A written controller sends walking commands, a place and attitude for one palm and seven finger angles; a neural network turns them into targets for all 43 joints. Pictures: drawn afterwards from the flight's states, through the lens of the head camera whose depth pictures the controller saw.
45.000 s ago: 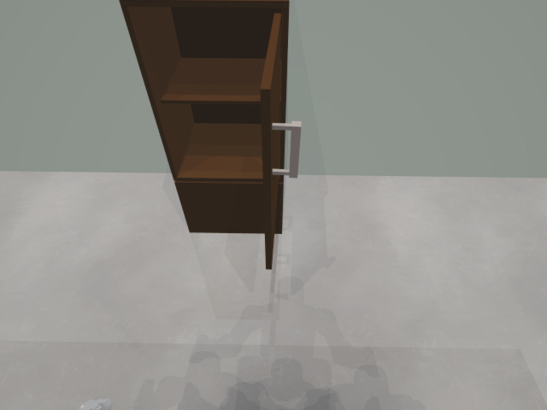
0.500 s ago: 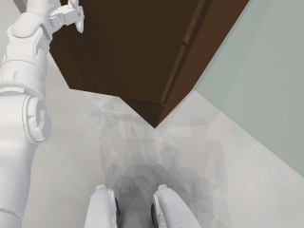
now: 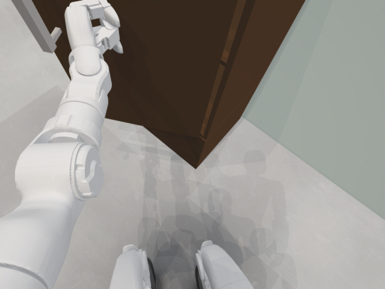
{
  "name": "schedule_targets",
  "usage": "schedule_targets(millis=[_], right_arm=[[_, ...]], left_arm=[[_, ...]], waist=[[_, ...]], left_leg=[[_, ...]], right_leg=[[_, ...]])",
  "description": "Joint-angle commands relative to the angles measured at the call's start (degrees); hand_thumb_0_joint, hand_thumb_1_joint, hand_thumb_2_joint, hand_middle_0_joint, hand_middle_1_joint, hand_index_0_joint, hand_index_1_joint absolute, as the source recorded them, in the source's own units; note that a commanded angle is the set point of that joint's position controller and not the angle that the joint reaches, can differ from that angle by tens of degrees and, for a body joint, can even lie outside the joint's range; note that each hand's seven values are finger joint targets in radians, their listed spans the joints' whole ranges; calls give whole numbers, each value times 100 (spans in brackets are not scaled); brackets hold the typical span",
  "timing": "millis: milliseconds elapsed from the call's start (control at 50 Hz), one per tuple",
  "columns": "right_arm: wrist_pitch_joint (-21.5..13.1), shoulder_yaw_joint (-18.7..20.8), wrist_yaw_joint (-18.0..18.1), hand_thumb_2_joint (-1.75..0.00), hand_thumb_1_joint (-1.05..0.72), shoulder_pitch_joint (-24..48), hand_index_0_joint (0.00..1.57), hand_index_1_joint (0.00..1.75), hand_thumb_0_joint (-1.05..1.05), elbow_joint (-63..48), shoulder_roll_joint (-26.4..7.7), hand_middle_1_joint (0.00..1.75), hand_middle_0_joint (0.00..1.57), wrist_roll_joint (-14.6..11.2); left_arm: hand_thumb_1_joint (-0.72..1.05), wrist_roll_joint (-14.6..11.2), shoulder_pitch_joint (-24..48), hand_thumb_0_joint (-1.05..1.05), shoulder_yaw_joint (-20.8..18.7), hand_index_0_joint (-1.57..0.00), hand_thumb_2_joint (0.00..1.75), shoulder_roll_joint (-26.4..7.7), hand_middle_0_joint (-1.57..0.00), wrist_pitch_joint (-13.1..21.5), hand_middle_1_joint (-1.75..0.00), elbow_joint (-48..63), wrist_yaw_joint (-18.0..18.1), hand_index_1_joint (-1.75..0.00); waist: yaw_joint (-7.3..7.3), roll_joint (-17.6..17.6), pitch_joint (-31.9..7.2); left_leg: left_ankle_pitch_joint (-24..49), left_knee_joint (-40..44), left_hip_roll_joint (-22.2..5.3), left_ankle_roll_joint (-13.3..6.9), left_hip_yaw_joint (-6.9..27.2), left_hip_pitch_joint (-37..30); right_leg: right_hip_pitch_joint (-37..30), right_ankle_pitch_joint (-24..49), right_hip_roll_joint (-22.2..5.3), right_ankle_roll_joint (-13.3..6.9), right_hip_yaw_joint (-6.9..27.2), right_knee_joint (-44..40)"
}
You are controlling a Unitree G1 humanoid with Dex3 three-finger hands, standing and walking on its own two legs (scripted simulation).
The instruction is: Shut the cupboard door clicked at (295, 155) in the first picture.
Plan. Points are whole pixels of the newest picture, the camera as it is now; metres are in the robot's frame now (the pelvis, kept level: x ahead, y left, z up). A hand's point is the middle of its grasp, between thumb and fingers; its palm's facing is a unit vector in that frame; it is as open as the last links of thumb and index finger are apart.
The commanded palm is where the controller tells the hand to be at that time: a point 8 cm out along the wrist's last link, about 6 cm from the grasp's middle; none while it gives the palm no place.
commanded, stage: pull the fist back off the door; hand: left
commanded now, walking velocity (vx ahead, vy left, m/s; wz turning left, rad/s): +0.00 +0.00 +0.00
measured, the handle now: (37, 11) +0.65 +0.19 +0.12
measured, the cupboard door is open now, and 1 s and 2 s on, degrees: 29 29 29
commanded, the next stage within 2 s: draw the hand back to the body in 0.52 s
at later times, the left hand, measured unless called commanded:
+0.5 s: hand (120, 62) +0.51 +0.05 +0.12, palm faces +0.10 -0.99 +0.00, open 3.1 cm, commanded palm +0.49 +0.10 +0.12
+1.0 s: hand (68, 96) +0.42 +0.12 +0.15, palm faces +0.11 -0.99 +0.00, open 3.1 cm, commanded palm +0.38 +0.16 +0.17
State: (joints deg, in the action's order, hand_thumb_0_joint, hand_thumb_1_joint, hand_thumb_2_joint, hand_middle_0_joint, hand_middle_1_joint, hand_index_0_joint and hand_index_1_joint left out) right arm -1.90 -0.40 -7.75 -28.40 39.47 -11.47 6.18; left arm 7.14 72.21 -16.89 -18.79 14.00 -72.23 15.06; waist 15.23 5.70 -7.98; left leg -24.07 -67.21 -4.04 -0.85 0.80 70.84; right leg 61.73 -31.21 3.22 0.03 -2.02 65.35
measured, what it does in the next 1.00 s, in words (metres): rises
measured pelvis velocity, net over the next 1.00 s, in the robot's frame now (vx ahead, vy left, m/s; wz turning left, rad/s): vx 0.03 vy -0.02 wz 0.04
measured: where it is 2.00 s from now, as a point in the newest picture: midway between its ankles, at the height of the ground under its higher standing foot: outside the picture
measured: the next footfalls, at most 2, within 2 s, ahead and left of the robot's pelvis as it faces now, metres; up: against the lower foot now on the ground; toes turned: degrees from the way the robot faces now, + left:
none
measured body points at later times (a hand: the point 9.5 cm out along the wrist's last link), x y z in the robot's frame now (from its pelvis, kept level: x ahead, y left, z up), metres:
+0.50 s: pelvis +0.03 -0.03 +0.03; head +0.13 -0.03 +0.47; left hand +0.50 +0.10 +0.12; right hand +0.07 -0.30 -0.09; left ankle +0.06 +0.11 -0.64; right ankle -0.01 -0.13 -0.64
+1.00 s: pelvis +0.03 -0.02 +0.07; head +0.06 -0.04 +0.51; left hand +0.41 +0.17 +0.16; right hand +0.10 -0.28 -0.06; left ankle +0.06 +0.11 -0.64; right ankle -0.01 -0.13 -0.64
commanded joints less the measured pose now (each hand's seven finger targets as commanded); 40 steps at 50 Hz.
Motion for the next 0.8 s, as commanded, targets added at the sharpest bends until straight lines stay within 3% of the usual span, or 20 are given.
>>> schedule_targets(millis=[0,40,80,160,180,200,220,260,340,380,400,440,460,520,560,580,620,680,720,780], right_arm=[[51,395,194,-90,-90,-1170,20,30,0,-255,-1307,30,20,-127],[51,376,204,-90,-90,-1105,20,30,0,-292,-1240,30,20,-128],[32,377,192,-90,-90,-1087,20,30,0,-355,-1189,30,20,-101],[77,491,105,-90,-90,-984,20,30,0,-342,-1148,30,20,-150],[104,506,105,-90,-90,-968,20,30,0,-360,-1141,30,20,-160],[147,548,117,-90,-90,-932,20,30,0,-380,-1161,30,20,-219],[173,560,127,-90,-90,-853,20,30,0,-412,-1146,30,20,-252],[222,583,178,-90,-90,-756,20,30,0,-446,-1146,30,20,-328],[172,577,288,-90,-90,-471,20,30,0,-398,-1044,30,20,-388],[96,597,315,-90,-90,-385,20,30,0,-357,-1011,30,20,-370],[57,612,312,-90,-90,-327,20,30,0,-319,-1008,30,20,-364],[50,580,310,-90,-90,-223,20,30,0,-274,-985,30,20,-359],[56,586,311,-90,-90,-210,20,30,0,-228,-981,30,20,-342],[163,559,317,-90,-90,-144,20,30,0,-265,-994,30,20,-361],[248,517,359,-90,-90,-61,20,30,0,-375,-1012,30,20,-402],[282,502,396,-90,-90,-63,20,30,0,-389,-1045,30,20,-397],[297,455,448,-90,-90,39,20,30,0,-516,-1018,30,20,-428],[235,439,498,-90,-90,158,20,30,0,-771,-989,30,20,-433],[156,443,465,-90,-90,276,20,30,0,-899,-922,30,20,-474],[150,477,451,-90,-90,315,20,30,0,-948,-948,30,20,-575]], left_arm=[[90,-373,2910,0,-501,-130,90,-1251,-130,417,-150,1109,-88,-150],[90,-448,2443,0,-660,-130,90,-1283,-130,593,-150,1086,-64,-150],[90,-375,2014,0,-646,-130,90,-1222,-130,918,-150,1312,-48,-150],[90,-233,1087,0,-7,-130,90,-448,-130,1210,-150,1342,-186,-150],[90,-281,1066,0,185,-130,90,-239,-130,1219,-150,1471,-278,-150],[90,-367,814,0,221,-130,90,-142,-130,1164,-150,1493,-354,-150],[90,-484,855,0,452,-130,90,129,-130,1104,-150,1646,-441,-150],[90,-764,623,0,400,-130,90,205,-130,977,-150,1790,-553,-150],[90,-983,1145,0,729,-130,90,530,-130,1236,-150,2807,-521,-150],[90,-934,1254,0,832,-130,90,564,-130,1522,-150,3404,-389,-150],[90,-901,1043,0,733,-130,90,483,-130,1627,-150,3447,-332,-150],[90,-758,663,0,816,-130,90,504,-130,1685,-150,3167,-258,-150],[90,-660,707,0,815,-130,90,473,-130,1659,-150,2992,-213,-150],[90,-463,249,0,748,-130,90,379,-130,1325,-150,2234,-156,-150],[90,-564,139,0,603,-130,90,290,-130,1015,-150,1845,-171,-150],[90,-642,250,0,363,-130,90,62,-130,935,-150,1805,-178,-150],[90,-867,254,0,94,-130,90,-118,-130,880,-150,1961,-247,-150],[90,-1048,-323,0,-297,-130,90,-489,-130,1227,-150,2972,-437,-150],[90,-995,-874,0,48,-130,90,-239,-130,1488,-150,3772,-626,-150],[90,-933,-1866,0,504,-130,90,48,-130,1343,-150,4048,-938,-150]], waist=[[-24,124,-3146],[-113,-138,-2883],[-257,-181,-2829],[-266,-327,-2535],[-281,-144,-2579],[-328,-341,-2640],[-290,-250,-2596],[-374,-500,-2543],[-371,-154,-2660],[-398,53,-2870],[-486,89,-3031],[-490,-173,-2757],[-449,-265,-2653],[-510,-514,-2316],[-498,-973,-2074],[-539,-983,-2157],[-651,-1139,-2381],[-1094,-989,-3117],[-1204,-632,-3264],[-1142,-837,-2706]], left_leg=[[1516,887,199,-74,358,-3584],[1563,914,228,-104,223,-3306],[1773,925,259,-111,150,-3283],[1918,953,265,-95,19,-3455],[2043,989,288,-86,-13,-3633],[2050,1018,296,-83,-34,-3703],[2052,1065,315,-88,-70,-3796],[1964,1132,360,-104,-126,-3764],[2126,1138,360,-102,-80,-4263],[2480,1030,357,-105,-53,-4620],[2566,1015,362,-88,-35,-4696],[2444,1043,355,-90,-48,-4482],[2368,1032,362,-103,-69,-4348],[2128,1098,405,-112,-136,-3937],[1766,1206,445,-147,-198,-3535],[1780,1220,471,-155,-217,-3496],[1765,1262,506,-142,-238,-3345],[2188,1368,535,-135,-290,-3724],[2447,1423,519,-138,-347,-4125],[2343,1631,469,-174,-382,-4369]], right_leg=[[-904,1752,139,-72,-88,-1310],[-1210,2001,123,-33,-28,-1377],[-1429,2344,107,-33,27,-1333],[-1482,2695,87,-35,49,-1409],[-1551,2847,79,-46,55,-1426],[-1667,2927,78,-40,60,-1475],[-1723,3024,75,-30,75,-1550],[-2026,3174,61,-2,121,-1691],[-1974,3303,26,8,136,-1676],[-1913,3558,14,-7,135,-1548],[-1955,3621,-2,-8,134,-1491],[-1942,3610,-28,13,139,-1462],[-1923,3642,-54,42,161,-1447],[-1997,3677,-102,84,214,-1499],[-2288,3643,-135,146,301,-1679],[-2471,3813,-158,161,357,-1684],[-2921,4200,-219,210,442,-1697],[-3656,4834,-231,172,476,-1592],[-3688,4985,-201,125,425,-1592],[-3596,4823,-149,178,363,-1848]])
